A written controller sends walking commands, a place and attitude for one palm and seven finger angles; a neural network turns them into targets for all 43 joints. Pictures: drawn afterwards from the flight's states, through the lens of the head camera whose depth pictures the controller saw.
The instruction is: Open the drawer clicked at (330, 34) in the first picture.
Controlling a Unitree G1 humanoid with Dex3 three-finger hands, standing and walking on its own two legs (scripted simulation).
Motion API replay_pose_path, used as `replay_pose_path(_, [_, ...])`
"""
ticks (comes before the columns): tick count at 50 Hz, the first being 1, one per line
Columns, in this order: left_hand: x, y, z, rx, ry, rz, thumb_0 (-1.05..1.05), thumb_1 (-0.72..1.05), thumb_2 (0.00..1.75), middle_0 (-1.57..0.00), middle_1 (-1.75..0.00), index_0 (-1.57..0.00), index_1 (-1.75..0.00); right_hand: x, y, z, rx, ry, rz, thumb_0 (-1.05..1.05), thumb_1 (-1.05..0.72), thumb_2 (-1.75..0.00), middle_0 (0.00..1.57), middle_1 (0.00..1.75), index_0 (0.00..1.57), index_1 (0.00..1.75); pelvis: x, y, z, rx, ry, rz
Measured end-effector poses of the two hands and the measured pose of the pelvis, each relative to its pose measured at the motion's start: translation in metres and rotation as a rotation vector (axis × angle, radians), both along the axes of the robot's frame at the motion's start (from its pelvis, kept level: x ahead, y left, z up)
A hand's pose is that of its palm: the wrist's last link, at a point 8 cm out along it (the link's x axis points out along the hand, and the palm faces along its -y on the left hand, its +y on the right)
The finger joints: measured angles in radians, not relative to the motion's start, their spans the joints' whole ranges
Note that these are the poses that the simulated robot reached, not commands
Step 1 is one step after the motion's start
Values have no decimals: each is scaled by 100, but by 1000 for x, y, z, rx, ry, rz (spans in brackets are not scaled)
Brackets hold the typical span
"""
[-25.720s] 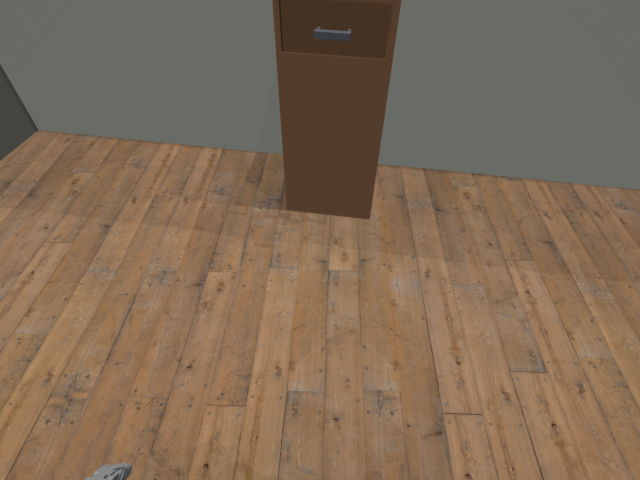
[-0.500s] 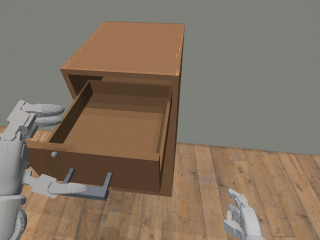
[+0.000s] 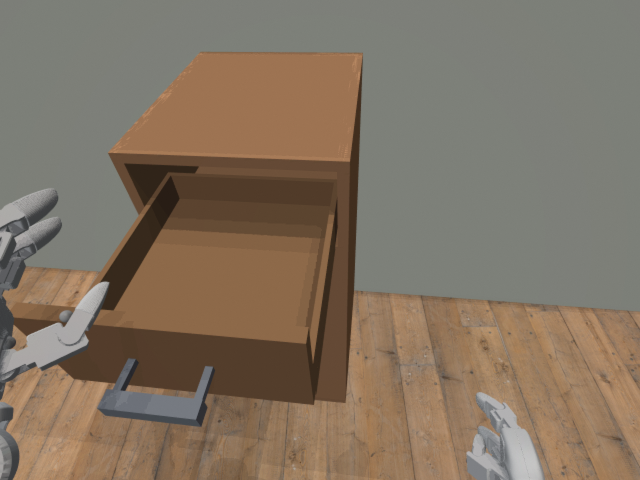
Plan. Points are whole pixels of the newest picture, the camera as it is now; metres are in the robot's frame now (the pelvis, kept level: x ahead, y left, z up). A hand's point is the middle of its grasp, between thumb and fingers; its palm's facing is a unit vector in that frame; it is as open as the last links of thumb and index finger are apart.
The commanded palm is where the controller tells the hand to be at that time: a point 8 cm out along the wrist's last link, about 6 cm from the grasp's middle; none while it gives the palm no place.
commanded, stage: draw the hand back to the body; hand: left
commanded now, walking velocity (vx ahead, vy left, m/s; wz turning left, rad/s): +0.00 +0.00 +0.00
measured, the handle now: (161, 389) +0.20 +0.22 +0.04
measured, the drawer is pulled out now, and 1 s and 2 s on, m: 0.30 0.30 0.30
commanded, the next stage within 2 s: step back with the hand held close in 0.30 s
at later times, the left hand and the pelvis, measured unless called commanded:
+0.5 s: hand (57, 326) +0.17 +0.23 +0.22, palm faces +0.46 -0.78 -0.43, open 7.4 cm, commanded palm +0.11 +0.27 +0.23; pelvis -0.02 -0.01 +0.00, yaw +0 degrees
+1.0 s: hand out of the picture +0.12 +0.25 +0.22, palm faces +0.46 -0.74 -0.49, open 7.4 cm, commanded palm +0.06 +0.29 +0.23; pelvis -0.07 +0.02 -0.02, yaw -2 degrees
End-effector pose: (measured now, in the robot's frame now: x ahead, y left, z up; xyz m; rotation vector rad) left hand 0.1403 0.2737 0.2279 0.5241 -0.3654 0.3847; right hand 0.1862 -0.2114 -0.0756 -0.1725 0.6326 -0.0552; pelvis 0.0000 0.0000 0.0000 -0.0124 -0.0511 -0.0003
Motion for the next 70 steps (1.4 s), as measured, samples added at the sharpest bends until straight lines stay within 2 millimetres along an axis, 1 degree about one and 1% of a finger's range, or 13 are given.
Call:
replay_pose_path(4, [-3,2,-2,-18,-3,24,1,56,76,-23,-52,-23,-51,3,1,2,4,-12,10,2,-90,-90,20,29,20,30,-1,-3,0,1,-3,4])
replay_pose_path(11, [-6,-4,-6,-44,1,18,1,77,85,-21,-38,-22,-38,1,0,4,6,-22,22,2,-90,-90,20,29,20,30,-6,-6,0,1,-11,7])
replay_pose_path(22, [-15,-7,3,-2,-15,16,1,88,90,-21,-31,-21,-31,-15,-6,-2,25,-2,1,2,-90,-90,20,29,20,30,-13,-9,0,0,-13,4])
replay_pose_path(26, [-10,-2,3,39,-7,17,1,88,90,-21,-31,-21,-30,-25,-12,-4,17,24,-21,2,-90,-90,20,29,20,30,-19,-7,0,-11,27,-2])
replay_pose_path(32, [1,-1,-11,61,63,-69,1,89,90,-21,-30,-21,-30,-49,-24,-4,-28,81,-95,2,-90,-90,20,29,20,30,-30,5,0,-5,74,-21])
replay_pose_path(37, [-3,3,-12,118,90,-137,2,89,90,-21,-30,-21,-30,-70,-26,1,-62,102,-155,2,-90,-90,20,29,20,30,-39,16,-3,5,85,-31])
replay_pose_path(41, [-17,10,-3,173,47,-149,2,89,90,-21,-30,-22,-30,-82,-20,4,-75,90,-161,2,-90,-90,20,29,20,30,-48,21,-6,13,81,-31])
replay_pose_path(46, [-44,14,6,196,-45,-103,2,89,90,-21,-30,-22,-30,-91,-6,2,-73,42,-123,2,-90,-90,20,29,20,30,-61,21,-12,28,69,-30])
replay_pose_path(52, [-70,9,2,114,-100,-9,1,89,90,-21,-30,-21,-30,-106,2,-14,-31,21,-68,1,-90,-90,20,29,20,30,-84,14,-17,7,80,-28])
replay_pose_path(56, [-80,4,-4,66,-70,-32,1,89,90,-21,-30,-21,-30,-129,-1,-19,2,68,-76,1,-90,-90,20,30,20,30,-103,12,-12,13,71,-12])
replay_pose_path(61, [-99,9,-9,84,-11,-63,1,89,90,-21,-30,-21,-30,-157,-6,-6,-28,88,-108,2,-90,-90,20,30,20,30,-124,15,-6,37,79,-9])
replay_pose_path(65, [-121,18,-9,119,-26,-97,1,89,90,-21,-30,-21,-30,-175,-8,-2,-94,72,-108,2,-90,-90,20,30,20,30,-148,25,-12,12,85,13])
replay_pose_path(70, [-156,22,2,170,-58,-113,2,89,90,-21,-30,-21,-30,-200,1,3,-83,49,-95,2,-90,-90,20,29,20,30,-177,26,-11,27,75,-22])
